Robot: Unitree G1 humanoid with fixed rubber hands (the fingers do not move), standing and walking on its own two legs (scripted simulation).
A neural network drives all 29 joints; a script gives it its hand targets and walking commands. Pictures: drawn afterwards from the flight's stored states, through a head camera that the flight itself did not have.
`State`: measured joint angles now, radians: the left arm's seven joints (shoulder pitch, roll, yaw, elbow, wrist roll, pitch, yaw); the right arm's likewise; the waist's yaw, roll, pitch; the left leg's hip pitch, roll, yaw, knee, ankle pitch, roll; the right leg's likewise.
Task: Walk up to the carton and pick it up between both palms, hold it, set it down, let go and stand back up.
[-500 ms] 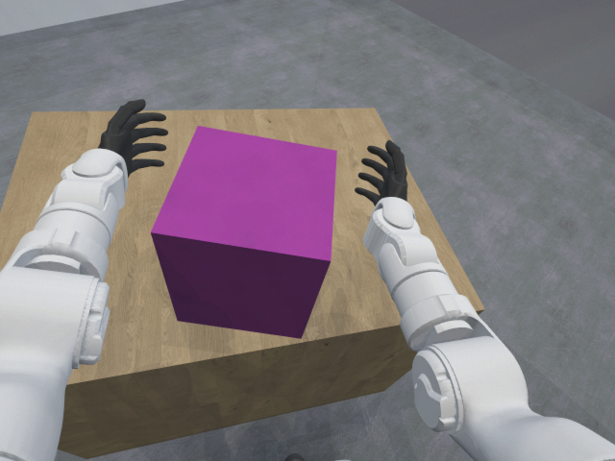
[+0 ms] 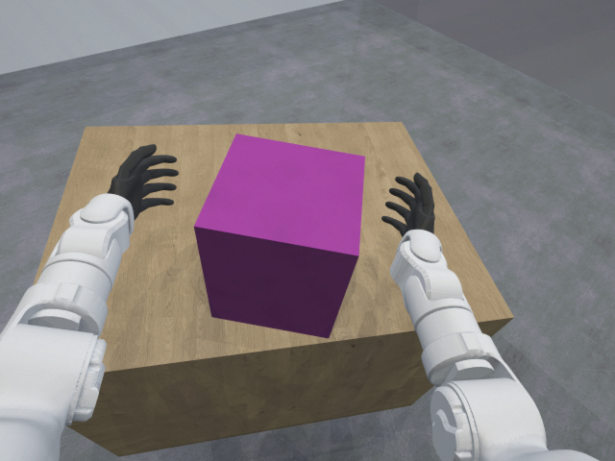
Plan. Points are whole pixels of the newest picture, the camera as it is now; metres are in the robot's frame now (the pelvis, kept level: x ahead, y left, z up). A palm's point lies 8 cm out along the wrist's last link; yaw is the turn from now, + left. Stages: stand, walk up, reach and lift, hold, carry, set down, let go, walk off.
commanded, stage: set down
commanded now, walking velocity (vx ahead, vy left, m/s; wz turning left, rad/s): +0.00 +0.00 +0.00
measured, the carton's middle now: (284, 240) +0.44 -0.06 -0.02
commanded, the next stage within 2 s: none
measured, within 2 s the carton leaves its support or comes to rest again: neither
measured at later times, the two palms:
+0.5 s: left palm (103, 260) +0.39 +0.20 +0.05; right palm (412, 275) +0.30 -0.21 +0.05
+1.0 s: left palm (86, 269) +0.38 +0.22 +0.05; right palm (405, 282) +0.30 -0.20 +0.04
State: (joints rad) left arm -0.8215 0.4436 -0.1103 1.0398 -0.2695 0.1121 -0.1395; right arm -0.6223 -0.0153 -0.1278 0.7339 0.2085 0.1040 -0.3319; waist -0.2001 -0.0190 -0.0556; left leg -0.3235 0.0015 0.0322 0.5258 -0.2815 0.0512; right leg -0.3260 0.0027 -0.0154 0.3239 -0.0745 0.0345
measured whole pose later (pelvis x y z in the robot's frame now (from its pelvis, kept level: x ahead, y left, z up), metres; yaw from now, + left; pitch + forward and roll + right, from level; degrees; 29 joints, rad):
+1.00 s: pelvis +0.01 -0.01 +0.00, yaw +0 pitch +0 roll -4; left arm -0.42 0.49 -0.06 0.60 -0.28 0.15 -0.18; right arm -0.20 0.00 -0.01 0.42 0.22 -0.02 -0.40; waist -0.08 -0.02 0.06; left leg -0.22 0.03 0.02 0.56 -0.34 0.03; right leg -0.22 0.03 -0.03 0.36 -0.13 0.02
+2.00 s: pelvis +0.01 -0.01 -0.01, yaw +1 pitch -5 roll -3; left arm 0.14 0.45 -0.16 0.47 -0.32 -0.16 -0.13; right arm 0.14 0.00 -0.04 0.48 0.10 -0.21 -0.25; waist 0.00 0.02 0.13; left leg -0.18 0.02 -0.01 0.69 -0.41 0.03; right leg -0.22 0.03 -0.04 0.55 -0.24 0.01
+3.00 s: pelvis +0.04 -0.02 +0.00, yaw +1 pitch -7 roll -2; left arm 0.22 0.24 -0.05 0.52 -0.08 0.03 -0.03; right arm 0.22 -0.13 -0.03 0.67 0.03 -0.23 -0.05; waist 0.00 0.03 0.12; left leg 0.00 0.01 0.01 0.46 -0.34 0.01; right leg -0.06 0.01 -0.02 0.38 -0.20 0.02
